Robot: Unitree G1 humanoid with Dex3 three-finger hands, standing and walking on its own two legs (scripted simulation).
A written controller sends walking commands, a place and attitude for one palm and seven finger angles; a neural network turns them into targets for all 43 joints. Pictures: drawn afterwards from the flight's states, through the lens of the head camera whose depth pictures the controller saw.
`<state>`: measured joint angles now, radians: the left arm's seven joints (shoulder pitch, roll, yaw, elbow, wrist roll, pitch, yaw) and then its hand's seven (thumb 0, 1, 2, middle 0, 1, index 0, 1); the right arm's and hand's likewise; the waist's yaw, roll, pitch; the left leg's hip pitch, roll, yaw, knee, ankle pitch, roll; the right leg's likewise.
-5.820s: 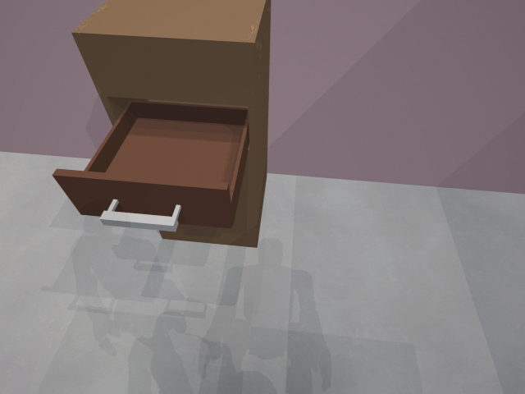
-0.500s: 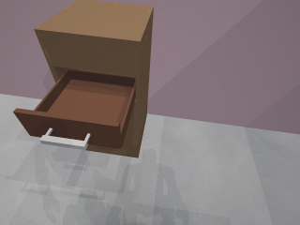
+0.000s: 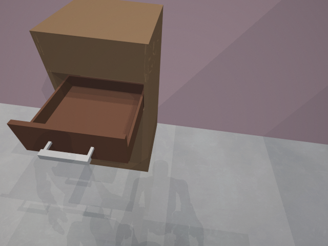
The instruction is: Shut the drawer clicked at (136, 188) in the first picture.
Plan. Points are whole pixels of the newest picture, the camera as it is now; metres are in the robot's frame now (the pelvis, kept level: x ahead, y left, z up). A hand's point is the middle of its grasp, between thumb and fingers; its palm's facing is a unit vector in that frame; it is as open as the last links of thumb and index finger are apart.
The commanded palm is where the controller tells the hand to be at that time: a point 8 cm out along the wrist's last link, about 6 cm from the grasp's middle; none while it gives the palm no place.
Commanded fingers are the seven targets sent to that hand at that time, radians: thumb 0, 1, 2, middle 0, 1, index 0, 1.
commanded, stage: look again from close up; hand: left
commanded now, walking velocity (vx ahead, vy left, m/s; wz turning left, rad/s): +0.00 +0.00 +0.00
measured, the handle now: (67, 152) +0.41 +0.35 -0.10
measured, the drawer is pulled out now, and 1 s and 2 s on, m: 0.30 0.30 0.30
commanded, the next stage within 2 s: shuffle to correct the standing spot in 0.12 s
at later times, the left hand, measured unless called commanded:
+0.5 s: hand out of the picture +0.01 +0.19 -0.19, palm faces +0.07 -0.99 -0.16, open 7.4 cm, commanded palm none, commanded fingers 0.00 0.90 0.90 -0.20 -0.30 -0.20 -0.30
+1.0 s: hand out of the picture +0.09 +0.25 -0.16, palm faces +0.08 -0.97 -0.22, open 7.3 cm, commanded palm none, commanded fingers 0.00 0.90 0.90 -0.20 -0.30 -0.20 -0.30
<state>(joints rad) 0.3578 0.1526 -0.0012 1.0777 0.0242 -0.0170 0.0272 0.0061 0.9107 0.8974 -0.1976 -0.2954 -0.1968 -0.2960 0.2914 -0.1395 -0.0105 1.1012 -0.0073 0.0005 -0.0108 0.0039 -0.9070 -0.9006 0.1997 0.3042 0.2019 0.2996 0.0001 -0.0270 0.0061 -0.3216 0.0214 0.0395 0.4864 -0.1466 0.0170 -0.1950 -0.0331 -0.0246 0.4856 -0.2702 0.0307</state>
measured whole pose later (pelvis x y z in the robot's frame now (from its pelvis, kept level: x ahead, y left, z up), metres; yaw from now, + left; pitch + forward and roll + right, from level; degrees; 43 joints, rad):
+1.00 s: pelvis +0.08 +0.08 +0.01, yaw +0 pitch -1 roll +2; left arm 0.32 0.14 0.05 1.01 0.03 -0.02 0.04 0.01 0.92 0.90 -0.20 -0.30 -0.20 -0.30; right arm 0.31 -0.16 -0.03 1.05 -0.02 0.06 0.02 0.01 -0.91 -0.90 0.20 0.30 0.20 0.30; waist 0.02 -0.02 0.01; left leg -0.47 0.02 0.07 0.94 -0.36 -0.01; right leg -0.19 -0.11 -0.15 0.49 -0.28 0.00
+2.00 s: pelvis +0.11 +0.17 +0.00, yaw -1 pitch -2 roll +0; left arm 0.31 0.14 0.00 1.05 0.02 0.00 0.04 0.01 0.92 0.90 -0.20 -0.30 -0.20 -0.30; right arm 0.31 -0.15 -0.01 1.04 -0.02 0.02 -0.01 0.01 -0.91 -0.90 0.20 0.30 0.20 0.30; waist -0.03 0.01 0.01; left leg -0.27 0.03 0.09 0.54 -0.24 0.02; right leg -0.22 -0.01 -0.08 0.54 -0.29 -0.02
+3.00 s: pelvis +0.14 +0.20 +0.01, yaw -1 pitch -1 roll +0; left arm 0.32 0.14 -0.02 1.08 0.02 -0.01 0.04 0.01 0.91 0.90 -0.20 -0.30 -0.20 -0.30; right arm 0.30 -0.13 0.02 1.13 0.00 -0.02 -0.01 0.00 -0.90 -0.90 0.20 0.30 0.20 0.30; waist 0.00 -0.02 0.03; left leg -0.18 -0.02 0.11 0.41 -0.22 0.06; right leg -0.14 -0.06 -0.05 0.43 -0.27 0.03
